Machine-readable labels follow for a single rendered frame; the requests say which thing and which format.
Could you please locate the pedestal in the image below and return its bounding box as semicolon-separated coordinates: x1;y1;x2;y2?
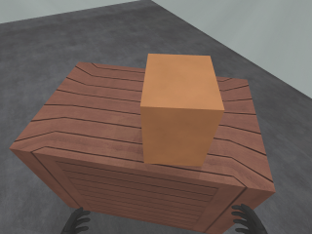
9;61;276;234

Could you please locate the right robot hand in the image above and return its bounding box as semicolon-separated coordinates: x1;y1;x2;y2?
231;204;268;234

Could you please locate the left robot hand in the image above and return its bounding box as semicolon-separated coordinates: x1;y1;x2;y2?
60;207;91;234

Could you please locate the carton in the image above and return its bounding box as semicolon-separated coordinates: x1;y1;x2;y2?
140;54;225;167

